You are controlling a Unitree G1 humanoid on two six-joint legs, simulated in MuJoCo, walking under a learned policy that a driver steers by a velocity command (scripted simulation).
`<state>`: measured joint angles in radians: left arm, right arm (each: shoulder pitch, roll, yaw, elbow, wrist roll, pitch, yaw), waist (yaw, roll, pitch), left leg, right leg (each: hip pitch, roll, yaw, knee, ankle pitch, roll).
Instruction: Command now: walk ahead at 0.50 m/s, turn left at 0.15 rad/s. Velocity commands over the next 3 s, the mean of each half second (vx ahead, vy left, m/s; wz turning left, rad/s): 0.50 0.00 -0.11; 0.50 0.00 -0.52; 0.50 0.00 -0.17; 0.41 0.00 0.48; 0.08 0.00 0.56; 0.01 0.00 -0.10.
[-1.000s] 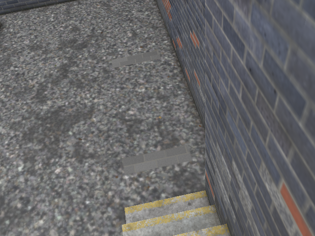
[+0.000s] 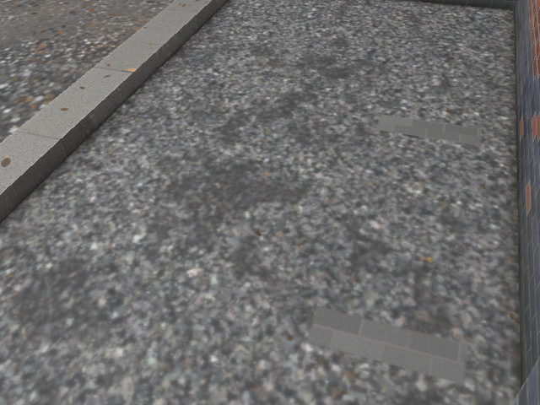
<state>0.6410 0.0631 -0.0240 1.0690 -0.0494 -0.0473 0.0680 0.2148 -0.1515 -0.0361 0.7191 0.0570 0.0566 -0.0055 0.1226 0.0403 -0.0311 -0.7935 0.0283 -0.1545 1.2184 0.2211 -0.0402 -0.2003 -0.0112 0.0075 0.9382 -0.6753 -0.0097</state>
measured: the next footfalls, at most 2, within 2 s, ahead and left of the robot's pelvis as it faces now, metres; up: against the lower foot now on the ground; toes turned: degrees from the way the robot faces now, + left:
left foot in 0.22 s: +0.25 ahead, +0.20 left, -0.20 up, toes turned +1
right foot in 0.88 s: +0.47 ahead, -0.13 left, -0.41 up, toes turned -19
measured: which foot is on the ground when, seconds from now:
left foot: up 0.00-0.20, down 0.22-0.86, up 0.88-1.00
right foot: down 0.00-0.22, up 0.24-0.86, down 0.88-1.00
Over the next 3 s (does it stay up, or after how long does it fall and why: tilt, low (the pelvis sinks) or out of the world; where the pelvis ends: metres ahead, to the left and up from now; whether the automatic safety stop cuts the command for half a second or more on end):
stays up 1.23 -0.31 -0.78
